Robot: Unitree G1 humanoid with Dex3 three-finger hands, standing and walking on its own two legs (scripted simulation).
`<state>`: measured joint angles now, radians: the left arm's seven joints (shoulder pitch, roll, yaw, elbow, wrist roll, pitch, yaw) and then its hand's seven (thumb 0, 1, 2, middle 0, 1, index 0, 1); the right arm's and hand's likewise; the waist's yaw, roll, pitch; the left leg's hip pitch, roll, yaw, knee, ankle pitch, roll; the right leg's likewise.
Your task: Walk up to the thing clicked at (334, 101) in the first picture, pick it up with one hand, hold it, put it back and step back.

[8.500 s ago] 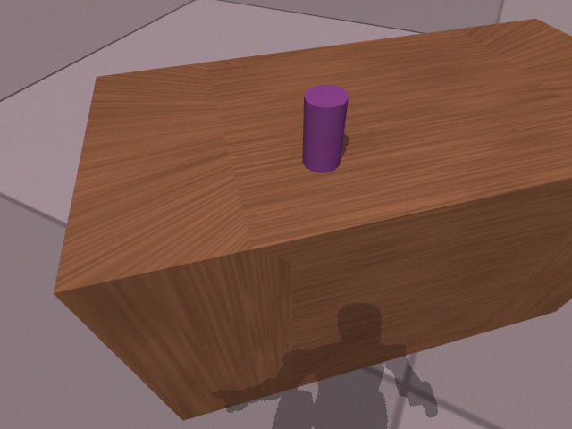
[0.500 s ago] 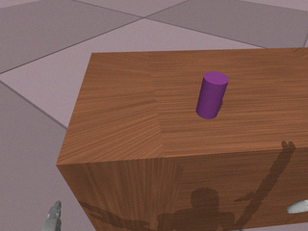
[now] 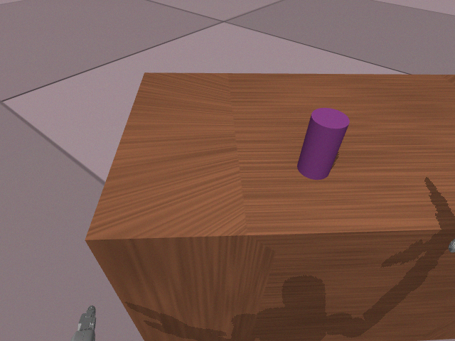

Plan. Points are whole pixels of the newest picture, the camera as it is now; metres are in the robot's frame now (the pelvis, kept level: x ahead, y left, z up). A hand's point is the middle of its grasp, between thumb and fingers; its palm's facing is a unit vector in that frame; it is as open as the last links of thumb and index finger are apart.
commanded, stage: go down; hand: right
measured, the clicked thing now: (321, 145) +0.51 -0.19 +0.09
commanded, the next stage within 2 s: none
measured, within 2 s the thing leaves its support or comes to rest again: neither
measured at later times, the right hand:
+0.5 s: hand out of the picture +0.34 -0.35 +0.21, palm faces +0.17 +0.99 -0.04, open 17.5 cm
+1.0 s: hand out of the picture +0.37 -0.37 +0.21, palm faces +0.18 +0.98 +0.00, open 17.4 cm
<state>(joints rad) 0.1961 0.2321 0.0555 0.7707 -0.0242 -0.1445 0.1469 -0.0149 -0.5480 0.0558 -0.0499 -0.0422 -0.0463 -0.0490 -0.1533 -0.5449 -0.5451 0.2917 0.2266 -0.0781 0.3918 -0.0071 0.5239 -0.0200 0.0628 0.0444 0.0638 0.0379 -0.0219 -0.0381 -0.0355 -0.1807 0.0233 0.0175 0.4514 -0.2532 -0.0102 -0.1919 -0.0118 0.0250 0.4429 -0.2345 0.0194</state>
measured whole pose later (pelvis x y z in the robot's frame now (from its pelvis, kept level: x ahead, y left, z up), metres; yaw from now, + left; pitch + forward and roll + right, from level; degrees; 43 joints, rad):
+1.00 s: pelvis +0.01 +0.00 -0.01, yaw +0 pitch +6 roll +1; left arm 0.22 0.26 -0.04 0.69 -0.03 -0.18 0.21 -0.02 -0.56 0.07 -0.06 -0.05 -0.05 -0.06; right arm -0.65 -0.81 -0.58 0.88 0.21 0.11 0.56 -0.01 0.51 -0.04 0.06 0.05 0.06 0.04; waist 0.02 -0.01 -0.08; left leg -0.33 0.01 0.03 0.51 -0.28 -0.01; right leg -0.36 -0.02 0.03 0.55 -0.28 0.02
